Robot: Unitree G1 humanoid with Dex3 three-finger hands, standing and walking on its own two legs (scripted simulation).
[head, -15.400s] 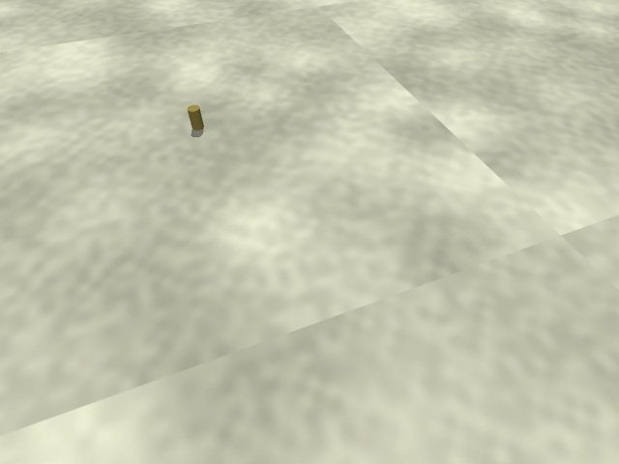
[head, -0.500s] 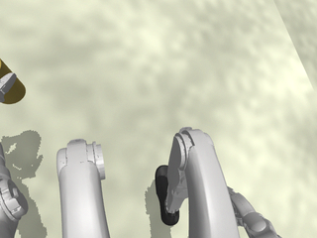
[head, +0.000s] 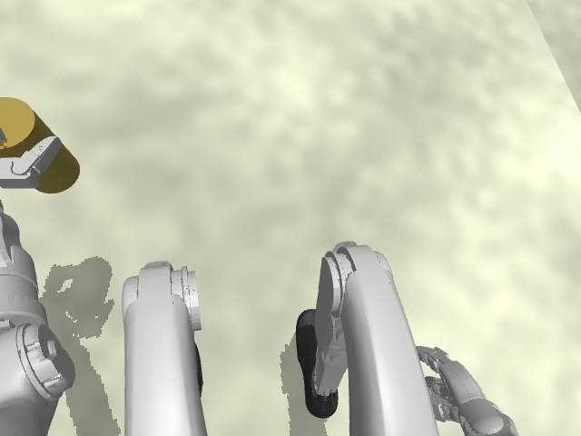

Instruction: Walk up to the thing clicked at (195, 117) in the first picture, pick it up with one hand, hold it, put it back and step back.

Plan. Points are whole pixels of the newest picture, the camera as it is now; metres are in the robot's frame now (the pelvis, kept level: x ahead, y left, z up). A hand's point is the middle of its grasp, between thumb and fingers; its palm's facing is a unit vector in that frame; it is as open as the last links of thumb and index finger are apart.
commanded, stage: settle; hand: left
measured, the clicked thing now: (31, 150) +0.47 +0.30 -0.07
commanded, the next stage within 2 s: lift in 0.28 s
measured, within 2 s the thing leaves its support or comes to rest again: neither
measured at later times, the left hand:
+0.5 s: hand (5, 122) +0.47 +0.29 -0.01, palm faces +0.39 -0.92 -0.03, open 6.4 cm
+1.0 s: hand out of the picture +0.44 +0.28 +0.09, palm faces +0.35 -0.93 -0.04, open 6.4 cm
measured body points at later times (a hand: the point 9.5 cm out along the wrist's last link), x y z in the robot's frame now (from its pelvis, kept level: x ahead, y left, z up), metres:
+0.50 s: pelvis +0.00 +0.00 +0.02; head +0.20 +0.06 +0.41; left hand +0.44 +0.34 +0.00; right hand +0.12 -0.27 -0.10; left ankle +0.08 +0.13 -0.33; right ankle +0.11 -0.13 -0.33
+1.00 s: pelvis +0.01 +0.00 +0.09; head +0.19 +0.05 +0.50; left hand +0.41 +0.33 +0.10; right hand +0.16 -0.26 -0.03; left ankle +0.08 +0.13 -0.33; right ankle +0.11 -0.13 -0.33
